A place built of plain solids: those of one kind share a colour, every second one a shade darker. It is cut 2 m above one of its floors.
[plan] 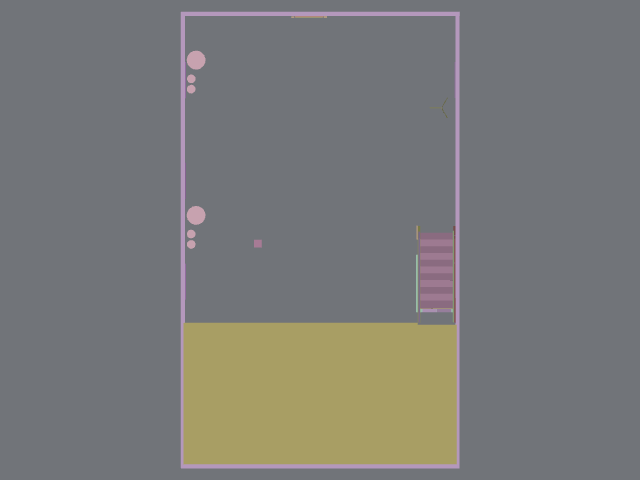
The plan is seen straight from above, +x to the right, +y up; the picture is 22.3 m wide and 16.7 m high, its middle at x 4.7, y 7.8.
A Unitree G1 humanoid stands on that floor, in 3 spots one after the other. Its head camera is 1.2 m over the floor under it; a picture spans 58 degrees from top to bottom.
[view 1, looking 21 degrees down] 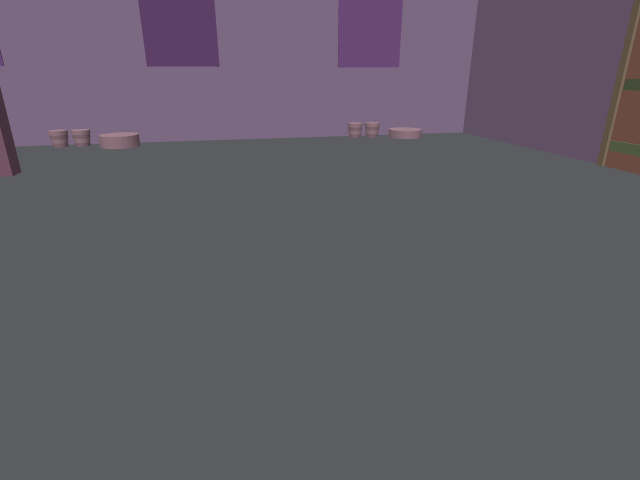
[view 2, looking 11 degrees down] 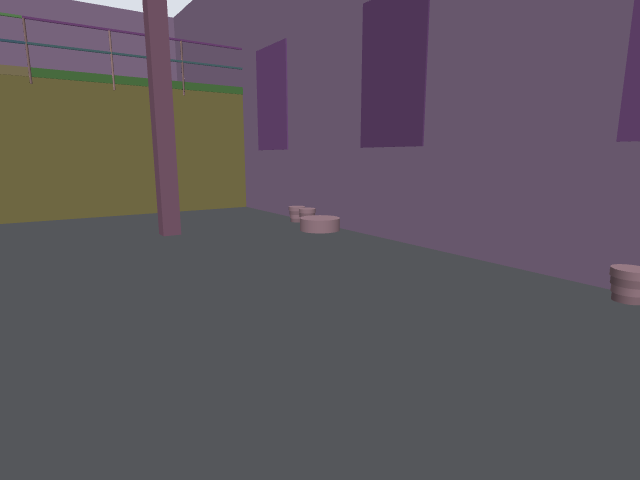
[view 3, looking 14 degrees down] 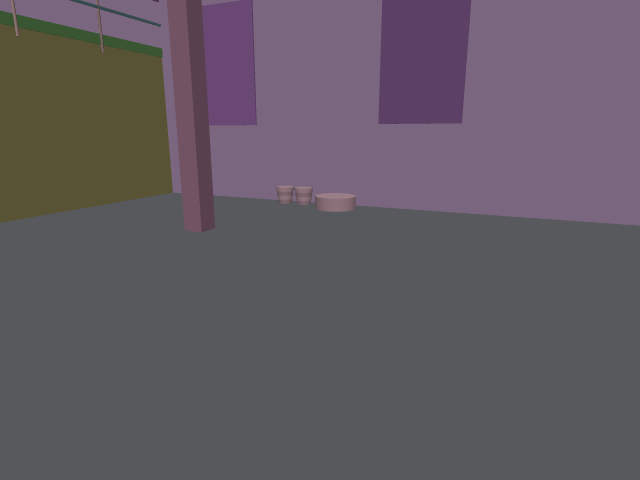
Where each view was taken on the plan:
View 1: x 8.76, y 10.36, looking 167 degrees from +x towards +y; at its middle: ground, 3.35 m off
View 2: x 4.32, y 14.49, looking -124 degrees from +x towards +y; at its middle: ground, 6.29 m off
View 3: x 6.83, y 11.26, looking -156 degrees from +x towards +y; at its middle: ground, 4.96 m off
